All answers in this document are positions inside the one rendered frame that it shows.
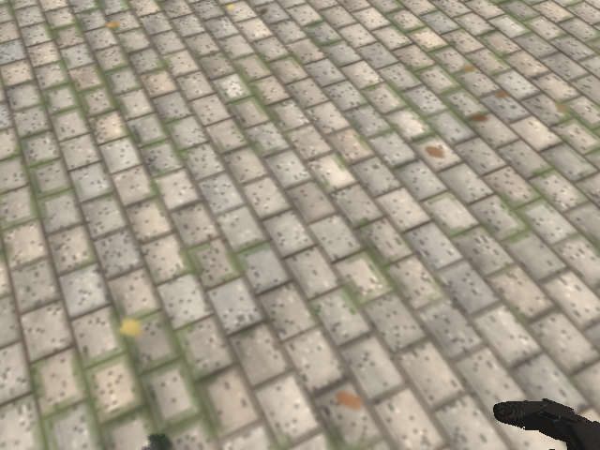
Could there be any right robot hand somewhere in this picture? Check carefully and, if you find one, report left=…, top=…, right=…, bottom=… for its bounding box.
left=493, top=398, right=600, bottom=450

